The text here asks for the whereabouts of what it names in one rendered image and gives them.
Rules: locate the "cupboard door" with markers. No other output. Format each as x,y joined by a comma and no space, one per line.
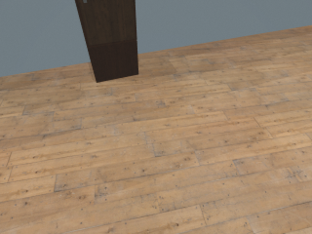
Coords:
108,21

